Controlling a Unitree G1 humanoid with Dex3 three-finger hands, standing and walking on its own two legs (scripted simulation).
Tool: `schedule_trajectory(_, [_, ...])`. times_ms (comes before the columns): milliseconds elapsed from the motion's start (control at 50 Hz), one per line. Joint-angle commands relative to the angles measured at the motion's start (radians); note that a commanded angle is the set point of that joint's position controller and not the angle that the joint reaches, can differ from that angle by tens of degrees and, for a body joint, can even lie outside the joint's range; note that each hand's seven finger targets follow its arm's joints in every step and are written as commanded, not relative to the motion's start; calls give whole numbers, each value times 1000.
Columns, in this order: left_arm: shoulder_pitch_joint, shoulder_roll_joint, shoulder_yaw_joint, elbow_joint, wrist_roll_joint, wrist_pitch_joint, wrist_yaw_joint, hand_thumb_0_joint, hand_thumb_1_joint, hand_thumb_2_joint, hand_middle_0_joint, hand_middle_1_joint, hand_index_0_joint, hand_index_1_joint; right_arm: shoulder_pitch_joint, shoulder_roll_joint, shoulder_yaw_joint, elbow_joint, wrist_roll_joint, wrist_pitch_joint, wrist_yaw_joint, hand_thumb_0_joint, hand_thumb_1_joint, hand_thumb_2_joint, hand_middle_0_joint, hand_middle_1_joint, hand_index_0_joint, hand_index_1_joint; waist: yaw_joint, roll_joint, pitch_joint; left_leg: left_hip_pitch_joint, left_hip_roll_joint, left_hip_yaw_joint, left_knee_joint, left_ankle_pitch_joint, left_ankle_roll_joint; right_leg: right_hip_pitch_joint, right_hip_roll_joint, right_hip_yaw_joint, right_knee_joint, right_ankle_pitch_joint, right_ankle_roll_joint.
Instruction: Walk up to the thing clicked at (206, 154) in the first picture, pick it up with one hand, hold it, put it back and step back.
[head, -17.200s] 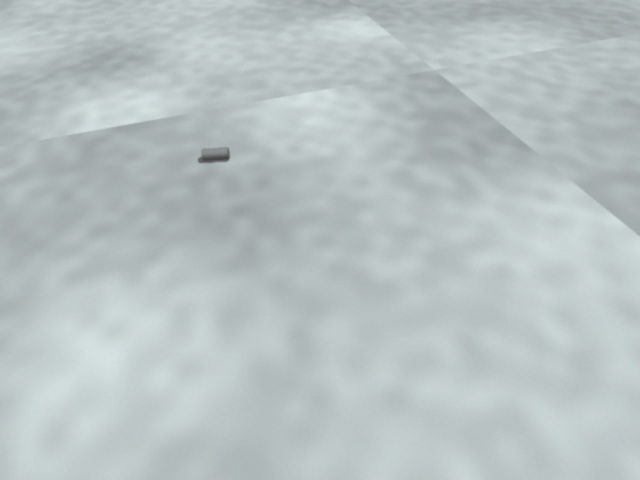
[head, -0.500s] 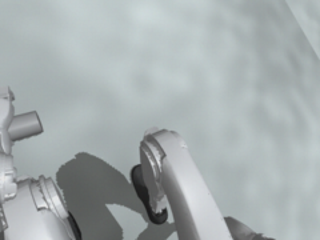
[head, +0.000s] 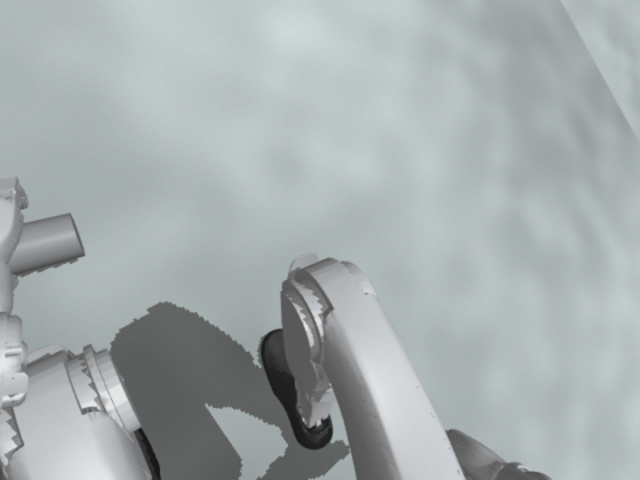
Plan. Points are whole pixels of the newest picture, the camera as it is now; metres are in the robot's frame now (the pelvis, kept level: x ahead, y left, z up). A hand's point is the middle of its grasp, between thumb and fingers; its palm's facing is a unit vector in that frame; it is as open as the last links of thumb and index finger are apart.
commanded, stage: close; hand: left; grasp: from above
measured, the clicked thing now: (18, 249) +0.45 +0.23 -0.28
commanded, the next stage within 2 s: settle in 0.60 s
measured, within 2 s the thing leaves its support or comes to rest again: leaves its support in 1.04 s
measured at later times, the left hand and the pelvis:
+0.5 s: hand out of the picture +0.44 +0.25 -0.25, palm faces -0.46 -0.06 -0.88, open 10.0 cm; pelvis +0.00 +0.00 +0.00, yaw +0 degrees
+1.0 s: hand out of the picture +0.44 +0.25 -0.24, palm faces -0.45 -0.08 -0.89, open 9.7 cm; pelvis +0.00 +0.00 +0.00, yaw +0 degrees
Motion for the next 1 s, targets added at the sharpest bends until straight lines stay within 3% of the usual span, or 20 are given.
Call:
schedule_trajectory(0, [-207,58,17,-58,-17,23,28,0,-82,949,-422,-895,-408,-909,215,-313,-80,8,11,-9,-4,0,-908,-907,199,300,199,300,-87,365,-573,405,-8,134,-253,190,34,357,60,-122,-212,242,-70])
schedule_trajectory(100, [-214,67,15,-79,-38,23,-7,0,-87,912,-411,-897,-403,-906,209,-322,-82,-3,21,-9,-13,0,-908,-908,199,300,199,300,-78,357,-574,383,-8,131,-264,152,39,354,57,-117,-223,197,-71])
schedule_trajectory(160, [-205,49,2,-86,-40,6,-24,0,-51,938,-445,-903,-433,-915,209,-317,-76,-11,24,-10,-13,0,-910,-909,198,300,199,300,-78,374,-592,414,-7,125,-261,186,35,372,56,-123,-202,236,-71])
schedule_trajectory(200, [-190,52,5,-83,-31,-5,-20,0,-36,894,-447,-885,-441,-891,212,-318,-77,-9,24,-8,-14,0,-909,-908,199,300,199,300,-70,395,-605,435,-7,121,-270,202,31,367,56,-131,-197,248,-72])
schedule_trajectory(220, [-198,30,-12,-90,-30,-11,-25,0,-14,876,-466,-870,-461,-875,207,-311,-72,-14,18,-7,-11,0,-909,-908,199,300,199,300,-83,392,-599,437,-7,126,-260,204,31,376,59,-130,-194,256,-72])
schedule_trajectory(300, [-188,50,-8,-96,-21,-22,-15,0,18,918,-508,-853,-493,-869,214,-322,-69,-12,20,-6,-12,0,-908,-908,199,300,199,300,-83,399,-598,450,-9,133,-256,234,30,387,63,-130,-200,285,-71])
schedule_trajectory(320, [-185,32,-15,-100,-20,-24,-11,0,41,898,-511,-855,-502,-865,204,-314,-69,-9,18,-6,-9,0,-907,-906,199,300,199,300,-78,399,-605,452,-7,130,-250,244,28,385,63,-132,-195,292,-71])
schedule_trajectory(460, [-184,42,-7,-86,-27,-13,16,0,130,897,-578,-847,-570,-855,214,-317,-61,-8,9,-8,-7,0,-908,-907,199,300,199,300,-90,382,-590,433,-5,132,-251,231,30,392,67,-132,-206,286,-70])
schedule_trajectory(500, [-170,58,6,-86,-32,-5,23,0,145,905,-603,-821,-588,-837,211,-321,-66,-10,12,-9,-11,0,-908,-907,199,300,199,300,-81,358,-582,407,-6,135,-250,209,34,389,66,-125,-226,260,-69])
schedule_trajectory(600, [-171,77,14,-71,-31,-1,11,0,162,831,-602,-801,-596,-807,207,-322,-69,-13,15,-4,-19,0,-908,-908,199,300,199,300,-78,370,-566,399,-4,130,-270,165,32,372,67,-119,-224,212,-74])
schedule_trajectory(640, [-178,56,3,-86,-29,-1,5,0,168,838,-619,-765,-605,-779,211,-319,-73,-17,16,-2,-21,0,-906,-907,199,300,199,300,-84,340,-572,389,-6,131,-259,167,37,365,65,-123,-232,215,-69])
schedule_trajectory(680, [-168,67,4,-90,-35,-3,0,0,199,855,-651,-754,-633,-774,203,-317,-72,-17,22,-1,-25,0,-907,-907,199,300,199,300,-72,349,-573,390,-5,131,-260,168,36,367,65,-117,-227,216,-71])
schedule_trajectory(720, [-173,72,13,-73,-26,-4,-2,0,247,864,-694,-859,-700,-855,219,-318,-72,-15,23,1,-25,0,-930,-911,199,300,199,300,-74,368,-575,405,-4,129,-266,186,33,371,64,-121,-214,234,-72])
schedule_trajectory(820, [-179,60,7,-103,-34,-1,-9,0,323,886,-758,-852,-759,-854,207,-311,-74,-23,22,4,-23,0,-931,-912,199,300,199,300,-71,372,-585,411,-5,134,-261,190,34,371,61,-121,-216,241,-70])
schedule_trajectory(860, [-180,69,16,-114,-29,2,-16,0,349,911,-779,-861,-778,-864,219,-309,-75,-19,23,3,-20,0,-931,-912,199,300,199,300,-63,392,-602,433,-8,139,-258,215,33,376,58,-121,-205,265,-69])
schedule_trajectory(880, [-173,86,31,-128,-29,1,-13,0,360,930,-790,-869,-786,-875,222,-312,-84,-8,26,7,-21,0,-931,-912,199,300,199,300,-45,420,-626,443,-6,137,-275,222,29,386,62,-118,-206,263,-74])
schedule_trajectory(920, [-193,53,23,-148,-25,3,-18,0,374,922,-791,-879,-792,-880,222,-300,-87,-11,25,2,-12,0,-931,-912,199,300,199,300,-53,434,-633,472,-6,129,-276,238,24,368,53,-127,-187,281,-74])
schedule_trajectory(940, [-197,76,37,-184,-27,2,-13,0,374,952,-801,-882,-797,-888,223,-309,-98,-6,29,6,-15,0,-930,-912,199,300,199,300,-36,463,-662,484,-6,128,-289,238,23,372,57,-125,-193,278,-78])
schedule_trajectory(960, [-218,66,31,-195,-24,2,-17,0,387,938,-811,-869,-806,-876,226,-300,-100,-5,30,6,-11,0,-932,-913,199,300,198,300,-44,476,-667,488,-6,130,-286,236,22,367,52,-122,-188,280,-79])
schedule_trajectory(980, [-200,70,38,-205,-26,6,-20,0,389,914,-807,-876,-808,-877,231,-297,-106,-1,33,11,-12,0,-934,-914,199,300,198,300,-31,479,-690,492,-6,139,-292,243,23,393,57,-115,-197,289,-80])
